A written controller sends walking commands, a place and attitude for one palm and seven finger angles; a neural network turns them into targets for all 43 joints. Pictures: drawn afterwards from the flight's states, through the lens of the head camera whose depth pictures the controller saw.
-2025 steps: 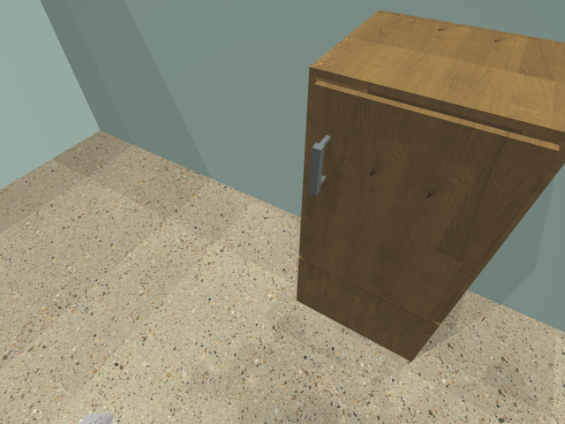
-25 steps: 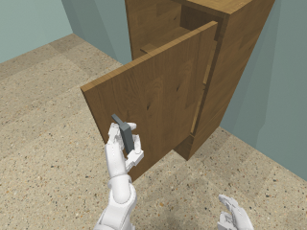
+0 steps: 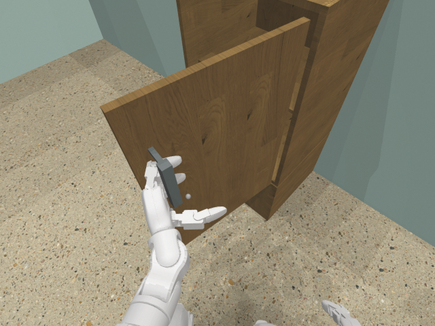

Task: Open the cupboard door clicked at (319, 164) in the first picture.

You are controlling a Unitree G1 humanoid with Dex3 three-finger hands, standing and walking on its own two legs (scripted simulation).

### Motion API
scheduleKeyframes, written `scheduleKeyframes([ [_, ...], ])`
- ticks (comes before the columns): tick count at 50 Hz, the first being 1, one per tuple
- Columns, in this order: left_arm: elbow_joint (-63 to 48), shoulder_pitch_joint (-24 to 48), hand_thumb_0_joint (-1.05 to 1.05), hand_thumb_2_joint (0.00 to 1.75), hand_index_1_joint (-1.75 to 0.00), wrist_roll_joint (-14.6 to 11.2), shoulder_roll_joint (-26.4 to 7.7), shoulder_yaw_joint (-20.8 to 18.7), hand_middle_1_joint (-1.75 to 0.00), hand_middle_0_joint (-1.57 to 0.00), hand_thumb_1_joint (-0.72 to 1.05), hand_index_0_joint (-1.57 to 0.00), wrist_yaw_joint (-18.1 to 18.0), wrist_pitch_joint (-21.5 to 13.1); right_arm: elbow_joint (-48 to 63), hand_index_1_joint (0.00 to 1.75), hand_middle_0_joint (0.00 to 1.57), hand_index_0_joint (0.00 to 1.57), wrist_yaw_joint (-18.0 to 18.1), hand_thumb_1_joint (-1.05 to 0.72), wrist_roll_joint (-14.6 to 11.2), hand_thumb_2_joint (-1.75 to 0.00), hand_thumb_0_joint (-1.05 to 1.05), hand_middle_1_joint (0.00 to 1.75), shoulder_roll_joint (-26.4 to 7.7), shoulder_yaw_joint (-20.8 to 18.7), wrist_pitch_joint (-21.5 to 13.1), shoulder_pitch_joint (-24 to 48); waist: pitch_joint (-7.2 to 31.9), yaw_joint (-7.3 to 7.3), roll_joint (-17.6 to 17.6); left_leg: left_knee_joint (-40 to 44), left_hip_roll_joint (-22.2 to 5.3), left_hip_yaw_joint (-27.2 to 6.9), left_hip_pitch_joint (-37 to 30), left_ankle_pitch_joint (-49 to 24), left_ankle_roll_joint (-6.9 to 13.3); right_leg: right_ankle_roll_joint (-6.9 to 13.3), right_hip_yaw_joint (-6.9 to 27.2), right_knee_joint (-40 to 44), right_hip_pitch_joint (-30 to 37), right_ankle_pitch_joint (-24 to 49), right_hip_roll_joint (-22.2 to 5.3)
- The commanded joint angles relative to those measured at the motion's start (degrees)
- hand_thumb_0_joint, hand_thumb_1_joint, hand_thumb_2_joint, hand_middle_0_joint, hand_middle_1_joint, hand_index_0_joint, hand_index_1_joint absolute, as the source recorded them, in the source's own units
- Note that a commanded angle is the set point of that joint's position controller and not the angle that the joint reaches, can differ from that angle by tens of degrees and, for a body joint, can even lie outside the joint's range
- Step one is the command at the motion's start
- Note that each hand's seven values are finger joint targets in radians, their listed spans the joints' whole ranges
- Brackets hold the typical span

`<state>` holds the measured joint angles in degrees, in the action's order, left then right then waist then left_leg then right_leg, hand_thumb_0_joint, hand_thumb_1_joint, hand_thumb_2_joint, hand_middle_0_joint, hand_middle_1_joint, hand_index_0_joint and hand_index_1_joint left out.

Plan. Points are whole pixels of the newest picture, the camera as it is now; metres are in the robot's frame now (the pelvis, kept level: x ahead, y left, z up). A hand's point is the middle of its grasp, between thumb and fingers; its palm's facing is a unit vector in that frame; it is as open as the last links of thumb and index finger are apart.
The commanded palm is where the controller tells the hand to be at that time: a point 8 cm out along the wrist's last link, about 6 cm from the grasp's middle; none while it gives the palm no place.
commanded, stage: open thumb and fingers to let go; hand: left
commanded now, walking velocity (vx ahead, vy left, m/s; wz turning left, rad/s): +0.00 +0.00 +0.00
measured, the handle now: (165, 178) +0.38 +0.11 +0.06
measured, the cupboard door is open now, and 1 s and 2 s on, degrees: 81 86 86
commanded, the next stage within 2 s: slide the hand sideways off the handle in 0.28 s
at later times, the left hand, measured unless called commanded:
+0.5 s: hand (185, 211) +0.31 +0.07 +0.04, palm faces -0.01 -1.00 -0.08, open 15.3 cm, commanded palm +0.29 +0.11 +0.05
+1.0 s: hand (177, 238) +0.26 +0.08 +0.05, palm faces -0.13 -0.99 -0.01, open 16.3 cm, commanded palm +0.25 +0.14 +0.05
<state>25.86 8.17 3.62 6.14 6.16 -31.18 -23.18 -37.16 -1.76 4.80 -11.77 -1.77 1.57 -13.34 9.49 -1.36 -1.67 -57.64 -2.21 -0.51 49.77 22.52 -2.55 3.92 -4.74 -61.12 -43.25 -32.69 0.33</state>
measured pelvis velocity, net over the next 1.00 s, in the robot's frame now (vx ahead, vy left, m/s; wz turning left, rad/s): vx -0.01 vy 0.04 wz -0.03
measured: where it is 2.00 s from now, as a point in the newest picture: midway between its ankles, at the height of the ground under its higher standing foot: outside the picture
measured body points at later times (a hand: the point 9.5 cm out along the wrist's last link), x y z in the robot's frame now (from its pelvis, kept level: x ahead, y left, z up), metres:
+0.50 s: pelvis -0.01 +0.03 -0.01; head +0.04 +0.02 +0.44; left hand +0.31 +0.12 +0.05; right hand +0.15 -0.19 -0.11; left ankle +0.05 +0.15 -0.67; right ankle -0.03 -0.07 -0.67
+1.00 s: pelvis -0.01 +0.04 -0.01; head +0.03 +0.03 +0.44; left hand +0.27 +0.13 +0.05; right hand +0.14 -0.19 -0.11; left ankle +0.05 +0.15 -0.67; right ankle -0.03 -0.07 -0.67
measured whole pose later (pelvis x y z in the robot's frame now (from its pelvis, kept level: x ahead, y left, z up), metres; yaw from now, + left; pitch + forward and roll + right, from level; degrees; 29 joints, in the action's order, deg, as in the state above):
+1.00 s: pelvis -0.01 +0.04 -0.01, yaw -2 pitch +12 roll -1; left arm 9.9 -5.8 -0.8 -2.4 13.3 -7.3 -22.2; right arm -28.2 -1.8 0.9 -12.0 0.7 2.2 -14.0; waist 7.3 -1.2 -2.2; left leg -61.8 -2.1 1.5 49.8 24.0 0.4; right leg 1.1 -2.7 -63.2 -42.9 -32.3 -0.1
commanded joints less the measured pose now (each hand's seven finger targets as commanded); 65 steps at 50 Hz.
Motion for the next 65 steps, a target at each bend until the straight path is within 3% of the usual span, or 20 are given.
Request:
scheduleKeyframes([
  [1, -11.17, 11.51, 0.00, 0.30, -0.90, 0.77, 1.09, 0.75, -0.90, -0.25, -0.50, -0.25, -0.41, -2.51, 8.67, 0.30, 0.20, 0.20, 0.12, -0.90, -0.02, -0.90, 0.00, 0.30, -4.28, -1.18, -2.66, 2.84, 15.85, -0.28, 8.14, 2.49, 2.53, 0.42, -11.37, -9.63, 3.41, -4.38, 6.17, 12.73, 7.54, 28.63, -1.88],
  [4, -12.36, 13.65, 0.00, 0.30, -0.75, 1.15, 2.21, 1.98, -0.75, -0.22, -0.50, -0.22, -0.98, -2.22, 8.87, 0.30, 0.20, 0.20, -0.04, -0.90, -0.14, -0.90, 0.00, 0.30, -4.29, -1.12, -2.66, 2.93, 14.99, -0.58, 5.77, 2.80, 2.36, 0.54, -12.73, -9.71, 3.38, -3.84, 5.20, 12.57, 5.85, 26.09, -1.25],
  [13, -12.23, 14.74, 0.00, 0.30, -0.30, 2.63, 5.80, 4.70, -0.30, -0.15, -0.50, -0.15, -3.06, -0.03, 9.64, 0.30, 0.20, 0.20, -0.25, -0.90, -0.03, -0.90, 0.00, 0.30, -4.00, -0.62, -3.21, 4.01, 14.55, -0.92, 4.85, 3.05, 1.73, -0.08, -14.78, -9.70, 3.30, -2.62, 2.43, 11.27, 2.01, 19.82, 0.33],
  [19, -12.15, 16.98, 0.00, 0.30, -0.30, 2.90, 7.13, 5.46, -0.30, -0.15, -0.50, -0.15, -4.23, 1.18, 9.51, 0.30, 0.20, 0.20, -0.09, -0.90, -0.05, -0.90, 0.00, 0.30, -3.68, -0.24, -3.45, 4.99, 14.20, -1.04, 5.21, 3.31, 1.60, -0.67, -15.04, -8.57, 3.11, -2.39, 1.69, 11.03, 0.89, 16.89, 0.57],
  [20, -12.52, 16.70, 0.00, 0.30, -0.30, 9.70, 0.48, 17.62, -0.30, -0.15, -0.50, -0.15, 7.98, -1.43, 8.39, 0.30, 0.20, 0.20, -0.24, -0.90, -0.56, -0.90, 0.00, 0.30, -5.79, -0.39, -2.71, 1.19, 11.02, -6.98, 7.40, 1.91, 1.79, -1.02, -14.85, -7.94, 4.30, -2.84, 3.52, 10.53, -2.18, 20.35, 0.21],
  [21, -17.72, 19.80, 0.00, 0.30, -0.30, 7.36, -3.93, 13.16, -0.30, -0.15, -0.50, -0.15, 14.60, -4.33, 10.13, 0.30, 0.20, 0.20, 0.04, -0.90, -1.17, -0.90, 0.00, 0.30, -5.57, -1.19, -2.56, 0.40, 16.05, -4.61, 4.32, 1.44, 2.03, -1.04, -15.81, -9.04, 4.47, -2.21, 4.10, 9.86, 0.01, 22.28, -0.38],
  [22, -19.11, 18.94, 0.00, 0.30, -0.30, 6.13, -4.98, 13.66, -0.30, -0.15, -0.50, -0.15, 19.77, -5.63, 10.86, 0.30, 0.20, 0.20, 0.31, -0.90, -1.68, -0.90, 0.00, 0.30, -5.68, -1.07, -2.53, 0.81, 18.68, -4.00, 1.53, 1.37, 2.20, -1.06, -18.16, -10.03, 4.49, -1.92, 4.34, 9.30, 0.41, 23.30, -0.34],
  [24, -17.61, 16.76, 0.00, 0.30, -0.30, 0.19, -3.96, 13.83, -0.30, -0.15, -0.50, -0.15, 28.24, -5.44, 12.40, 0.30, 0.20, 0.20, 0.87, -0.90, -3.28, -0.90, 0.00, 0.30, -5.71, -0.43, -2.55, 1.15, 15.63, -4.32, 0.92, 2.07, 2.04, -1.40, -19.33, -8.10, 4.39, -1.93, 3.71, 10.36, -1.02, 20.45, -0.04],
  [26, -17.04, 15.92, 0.00, 0.30, -0.30, -7.07, -1.31, 11.85, -0.30, -0.15, -0.50, -0.15, 30.76, -3.59, 13.32, 0.30, 0.20, 0.20, 1.29, -0.90, -4.49, -0.90, 0.00, 0.30, -5.89, 0.21, -2.89, 2.27, 13.25, -3.49, 1.00, 4.07, 1.64, -2.18, -20.53, -5.11, 3.78, -1.98, 2.39, 11.44, -2.02, 15.44, 0.67],
  [27, -16.36, 15.81, 0.00, 0.30, -0.30, -9.39, -0.06, 11.02, -0.30, -0.15, -0.50, -0.15, 30.24, -2.55, 13.41, 0.30, 0.20, 0.20, 1.43, -0.90, -4.85, -0.90, 0.00, 0.30, -6.05, 0.33, -3.03, 2.68, 11.90, -3.54, 2.66, 4.82, 1.43, -2.42, -20.34, -3.67, 3.70, -2.24, 1.88, 12.02, -2.50, 13.83, 0.87],
  [29, -17.10, 13.45, 0.00, 0.30, -0.30, -11.08, -0.31, 8.50, -0.30, -0.15, -0.50, -0.15, 27.89, -1.46, 13.87, 0.30, 0.20, 0.20, 1.26, -0.90, -4.82, -0.90, 0.00, 0.30, -6.34, 0.26, -3.36, 2.74, 11.75, -2.07, 3.69, 5.90, 1.45, -2.62, -19.74, -3.00, 3.44, -2.31, 1.15, 11.77, -1.55, 12.79, 1.01],
  [30, -17.36, 10.77, 0.00, 0.30, -0.30, -10.49, -1.73, 7.15, -0.30, -0.15, -0.50, -0.15, 26.52, -1.37, 14.21, 0.30, 0.20, 0.20, 0.97, -0.90, -4.57, -0.90, 0.00, 0.30, -6.56, 0.25, -3.43, 2.53, 12.32, -1.09, 4.33, 6.03, 1.51, -2.60, -19.05, -3.84, 3.40, -2.20, 1.05, 11.20, -0.58, 13.14, 1.01],
  [35, -20.07, 4.64, 0.00, 0.30, -0.30, -3.97, -5.35, 5.95, -0.30, -0.15, -0.50, -0.15, 21.98, -3.11, 15.99, 0.30, 0.20, 0.20, -0.67, -0.90, -3.50, -0.90, 0.00, 0.30, -6.68, -0.30, -2.70, 2.14, 12.43, 0.41, 5.01, 4.90, 1.56, -1.88, -16.04, -4.22, 3.54, -1.91, 1.62, 9.14, -0.49, 12.81, 0.72],
  [40, -24.29, 0.88, 0.00, 0.30, -0.30, -3.09, -7.27, 5.03, -0.30, -0.15, -0.50, -0.15, 21.46, -3.46, 17.59, 0.30, 0.20, 0.20, -0.66, -0.90, -3.50, -0.90, 0.00, 0.30, -6.50, -0.25, -1.98, 3.06, 12.78, 0.86, 3.89, 4.63, 1.54, -1.33, -15.43, -3.22, 3.60, -1.76, 2.23, 9.07, 0.14, 11.98, 0.76],
  [41, -25.34, -0.73, 0.00, 0.30, -0.30, -3.36, -6.93, 5.23, -0.30, -0.15, -0.50, -0.15, 21.65, -3.30, 18.00, 0.30, 0.20, 0.20, -0.53, -0.90, -3.52, -0.90, 0.00, 0.30, -6.23, -0.11, -1.84, 3.27, 12.63, 1.32, 3.14, 4.66, 1.65, -0.89, -15.53, -3.58, 3.61, -1.80, 2.43, 9.30, 0.56, 12.51, 0.74],
  [43, -27.15, -0.45, 0.00, 0.30, -0.30, -3.78, -6.78, 6.14, -0.30, -0.15, -0.50, -0.15, 22.10, -3.08, 18.11, 0.30, 0.20, 0.20, -0.18, -0.90, -3.75, -0.90, 0.00, 0.30, -6.24, 0.08, -1.76, 3.56, 11.04, 0.24, 3.04, 4.64, 1.54, -0.89, -15.45, -2.30, 3.66, -2.04, 2.51, 9.82, -0.37, 11.60, 0.74],
  [49, -30.18, -3.65, 0.00, 0.30, -0.30, -5.22, -7.39, 6.89, -0.30, -0.15, -0.50, -0.15, 24.35, -2.62, 18.36, 0.30, 0.20, 0.20, 0.76, -0.90, -4.11, -0.90, 0.00, 0.30, -6.41, 0.45, -2.66, 3.71, 9.18, -0.67, 3.59, 4.30, 1.50, -1.44, -14.71, -0.33, 3.79, -2.37, 2.55, 10.22, -1.61, 9.91, 0.79],
  [55, -33.15, -10.65, 0.00, 0.30, -0.30, -6.38, -9.93, 4.37, -0.30, -0.15, -0.50, -0.15, 26.63, -2.24, 19.03, 0.30, 0.20, 0.20, 1.24, -0.90, -4.29, -0.90, 0.00, 0.30, -6.42, 0.30, -3.71, 3.03, 11.74, 0.44, 3.95, 3.09, 1.79, -1.02, -14.74, -4.33, 3.90, -2.30, 2.95, 9.46, 1.06, 14.07, 0.79],
  [59, -34.97, -16.03, 0.00, 0.30, -0.30, -7.38, -12.58, 1.33, -0.30, -0.15, -0.50, -0.15, 28.27, -1.94, 19.71, 0.30, 0.20, 0.20, 1.60, -0.90, -4.27, -0.90, 0.00, 0.30, -6.29, 0.30, -3.87, 2.91, 10.73, 0.69, 5.11, 1.87, 2.08, -0.29, -13.01, -5.69, 4.00, -2.77, 3.93, 9.67, 2.35, 17.56, 0.56],
  [65, -39.18, -21.49, 0.00, 0.30, -0.30, -9.81, -15.11, -1.52, -0.30, -0.15, -0.50, -0.15, 31.83, -2.58, 20.28, 0.30, 0.20, 0.20, 2.19, -0.90, -4.56, -0.90, 0.00, 0.30, -6.30, 0.31, -4.71, 2.73, 9.84, 0.45, 3.56, 0.18, 2.27, -0.11, -11.24, -6.83, 4.01, -3.13, 5.16, 9.51, 3.23, 20.57, 0.37],
])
